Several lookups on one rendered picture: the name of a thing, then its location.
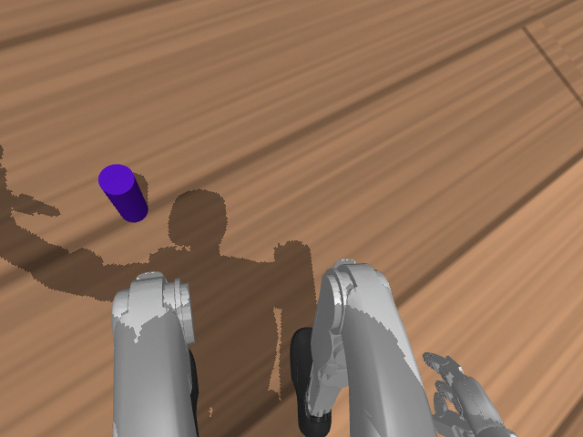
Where can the right robot hand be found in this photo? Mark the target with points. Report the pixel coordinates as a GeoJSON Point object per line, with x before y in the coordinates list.
{"type": "Point", "coordinates": [468, 397]}

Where can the can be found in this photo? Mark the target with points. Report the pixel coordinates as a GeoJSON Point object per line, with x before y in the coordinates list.
{"type": "Point", "coordinates": [120, 186]}

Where can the right robot foot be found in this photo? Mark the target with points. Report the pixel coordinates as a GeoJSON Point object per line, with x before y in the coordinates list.
{"type": "Point", "coordinates": [301, 366]}

